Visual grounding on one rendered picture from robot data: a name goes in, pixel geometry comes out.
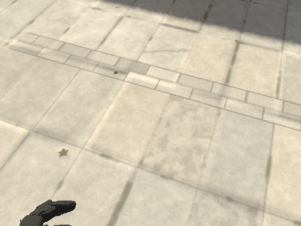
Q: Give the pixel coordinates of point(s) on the robot left hand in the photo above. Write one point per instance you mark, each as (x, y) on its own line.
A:
(46, 211)

